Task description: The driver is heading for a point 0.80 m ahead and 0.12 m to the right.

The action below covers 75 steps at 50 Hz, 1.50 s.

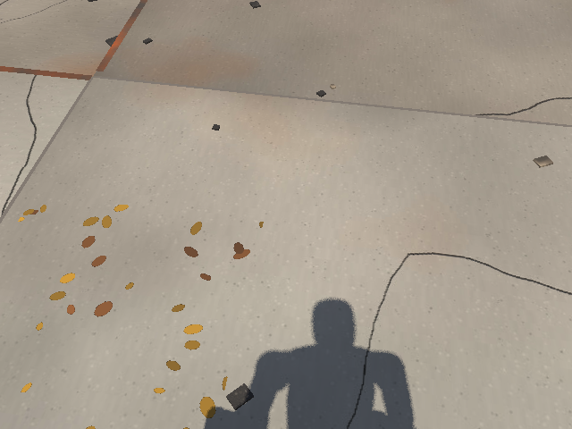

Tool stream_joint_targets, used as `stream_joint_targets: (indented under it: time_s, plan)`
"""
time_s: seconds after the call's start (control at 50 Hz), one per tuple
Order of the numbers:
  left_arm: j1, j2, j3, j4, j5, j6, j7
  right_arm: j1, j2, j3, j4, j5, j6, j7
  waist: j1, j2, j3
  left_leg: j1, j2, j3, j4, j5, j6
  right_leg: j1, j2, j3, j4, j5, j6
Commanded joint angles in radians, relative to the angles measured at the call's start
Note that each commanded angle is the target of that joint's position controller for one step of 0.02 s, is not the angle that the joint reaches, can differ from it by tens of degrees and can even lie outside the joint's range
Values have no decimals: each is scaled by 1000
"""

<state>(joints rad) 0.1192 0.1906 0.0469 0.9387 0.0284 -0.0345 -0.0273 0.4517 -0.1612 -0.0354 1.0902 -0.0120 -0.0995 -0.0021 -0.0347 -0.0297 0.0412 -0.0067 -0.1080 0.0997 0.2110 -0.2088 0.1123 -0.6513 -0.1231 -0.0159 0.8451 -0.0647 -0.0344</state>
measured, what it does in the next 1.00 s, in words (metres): walks ahead: right foot, then left foot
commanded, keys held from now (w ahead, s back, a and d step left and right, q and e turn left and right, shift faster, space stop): w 0.60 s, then no key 0.40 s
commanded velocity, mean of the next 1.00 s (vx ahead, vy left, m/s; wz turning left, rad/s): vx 0.39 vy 0.00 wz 0.00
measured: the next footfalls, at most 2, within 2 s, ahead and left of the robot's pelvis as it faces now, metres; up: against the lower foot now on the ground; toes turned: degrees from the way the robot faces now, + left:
right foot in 0.22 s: +0.30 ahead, -0.11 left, +0.00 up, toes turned -4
left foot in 0.74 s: +0.60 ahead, +0.06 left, +0.00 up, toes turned +5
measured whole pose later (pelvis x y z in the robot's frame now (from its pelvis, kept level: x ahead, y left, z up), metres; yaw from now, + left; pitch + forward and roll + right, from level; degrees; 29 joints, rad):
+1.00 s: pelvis +0.49 +0.00 +0.00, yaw +0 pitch -1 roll +0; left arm 0.23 0.18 0.04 1.03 0.03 0.00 0.03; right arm 0.26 -0.16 -0.01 1.03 -0.02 -0.07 -0.01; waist 0.00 -0.03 0.07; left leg -0.27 -0.05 0.11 0.38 -0.10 0.10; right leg -0.40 -0.03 0.02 0.84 -0.39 -0.01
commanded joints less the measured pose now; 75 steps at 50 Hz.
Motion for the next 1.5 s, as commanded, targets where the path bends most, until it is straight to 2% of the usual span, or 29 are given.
stream_joint_targets:
  time_s: [0.02,0.14,0.2,0.22,0.24,0.26,0.28,0.3,0.34,0.44,0.62,0.68,0.72,0.74,0.76,0.78,0.8,0.84,0.88,0.94,1.1,1.16,1.2,1.24,1.32,1.4,1.46,1.48,1.5]
  plan:
    - [-104,22,-5,-73,-9,-8,-4,64,-109,-11,-30,2,-14,-5,-8,85,69,-49,257,-137,-94,403,65,15,42,-64,-135,87,5]
    - [-170,49,0,-113,-9,-27,2,94,-132,-15,-9,-16,-8,-22,0,103,63,152,318,-120,28,689,75,58,99,-86,-284,-31,-60]
    - [156,101,32,-11,-1,-46,24,40,-159,-22,-16,-12,-2,-23,147,97,-103,95,284,-71,398,897,35,462,170,-107,-391,-50,-125]
    - [333,169,54,29,26,-54,35,30,-133,-13,-43,1,-4,-18,208,41,-216,-113,245,-49,666,597,20,733,0,72,-394,-116,-174]
    - [401,272,81,36,39,-50,32,156,-23,5,-62,45,-2,-4,156,-196,-351,-498,49,-5,1082,-163,-30,1029,-317,593,-475,-163,-339]
    - [320,222,73,31,-1,-34,22,86,-128,-23,-56,18,0,-6,140,-52,-318,-597,61,-150,1172,-258,-13,953,-279,684,-569,-237,-323]
    - [198,170,57,12,-13,-35,19,-14,-130,-27,-93,9,-2,-4,98,-27,-146,-645,119,-155,1142,-167,-9,796,-245,502,-590,-234,-282]
    - [147,109,40,8,-10,-44,15,-65,-117,-26,-105,5,-6,-2,77,23,-70,-618,152,-153,1083,-104,-10,672,-202,397,-627,-134,-249]
    - [147,42,18,39,-12,-58,23,-53,-80,-25,-101,-21,18,7,18,2,-16,-523,190,-147,981,-66,-25,523,-114,236,-665,-5,-181]
    - [259,96,20,81,-16,-79,29,-156,-64,-25,-145,-30,56,27,5,-19,22,-593,214,-94,850,27,-68,501,-75,125,-714,126,-177]
    - [406,94,6,118,-12,-74,35,-477,-63,-4,-253,-10,47,29,87,-35,72,-609,169,-12,421,210,-70,663,-59,33,-688,356,-151]
    - [395,98,4,129,-3,-69,46,-423,-69,-6,-236,-12,28,16,59,-54,43,-490,116,0,355,153,-33,708,-66,5,-553,659,-124]
    - [355,115,8,127,-10,-66,53,-217,-104,-23,-161,-20,7,2,-26,-51,-46,-281,65,2,253,192,0,716,-37,-3,-339,745,-89]
    - [353,111,5,122,-24,-66,54,-98,-139,-34,-122,-37,-9,-5,-70,-18,-114,-86,127,-37,207,415,20,618,2,-24,-167,578,-63]
    - [396,66,-6,96,-42,-65,58,34,-228,-53,-102,-60,-17,-10,-80,116,-263,193,395,-259,324,940,85,410,81,-71,141,39,-34]
    - [563,16,-10,130,-91,-50,58,23,-246,-58,-103,-14,-1,0,-21,265,-458,364,594,-536,302,1214,274,248,215,-13,439,-588,-10]
    - [495,81,8,140,-53,-34,61,-64,-202,-50,-135,18,14,5,-11,101,-393,219,531,-463,243,1071,259,230,164,78,452,-517,-8]
    - [336,41,6,104,-9,-24,53,-212,-87,-12,-142,10,18,-5,30,69,-123,-62,430,-303,126,810,180,197,103,68,348,-422,5]
    - [346,20,6,113,11,5,44,-224,-58,4,-125,5,18,-20,75,86,-75,-223,360,-201,77,738,123,318,84,57,225,-364,17]
    - [372,-16,-5,135,1,39,48,-221,-93,6,-115,-9,7,-17,110,99,-107,-291,324,-137,66,701,112,418,100,27,77,-331,27]
    - [182,36,-13,89,-3,54,59,-214,-164,-14,-121,-1,61,-34,62,115,-30,-340,334,-202,1,-124,75,432,102,-24,-229,-244,3]
    - [193,47,-15,67,4,31,59,-174,-170,-31,-122,1,81,-51,52,41,2,-322,320,-180,97,-106,22,427,58,49,-384,-147,-33]
    - [187,122,9,52,-18,24,60,-152,-111,-30,-144,9,94,-56,18,-155,18,-322,145,-16,284,-104,-44,333,-73,287,-480,-40,-110]
    - [200,159,28,32,-4,28,63,-194,-103,-34,-168,9,105,-57,55,-202,29,-401,54,-9,521,-204,-79,352,-178,437,-576,71,-209]
    - [136,168,51,-9,-7,44,75,-227,-108,-41,-206,2,107,-47,26,-74,-39,-492,79,-123,720,-260,-95,454,-104,348,-513,260,-220]
    - [148,175,65,-21,-6,54,62,-249,-108,-33,-241,15,99,-56,58,-119,-102,-419,66,-111,525,-240,-118,519,-68,355,-467,317,-188]
    - [76,203,79,-49,-15,68,51,-152,-113,-32,-237,21,95,-58,2,-122,-118,-207,43,-87,234,-92,-115,427,-14,363,-418,229,-124]
    - [65,180,74,-64,-20,71,50,-117,-149,-41,-233,10,88,-61,-7,-74,-118,-84,99,-129,108,-30,-107,323,36,339,-369,57,-66]
    - [116,93,55,-77,-21,72,49,-103,-240,-58,-244,-11,87,-68,24,160,-120,21,356,-371,-1,-64,-60,170,154,208,-165,-264,-6]
Velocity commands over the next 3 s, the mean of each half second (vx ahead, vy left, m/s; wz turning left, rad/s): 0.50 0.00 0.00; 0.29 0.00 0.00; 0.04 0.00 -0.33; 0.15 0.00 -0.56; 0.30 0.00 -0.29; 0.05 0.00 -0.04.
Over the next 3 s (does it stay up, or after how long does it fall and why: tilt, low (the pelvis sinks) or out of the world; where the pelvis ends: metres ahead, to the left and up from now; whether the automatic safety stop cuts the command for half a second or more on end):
stays up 0.72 -0.21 0.00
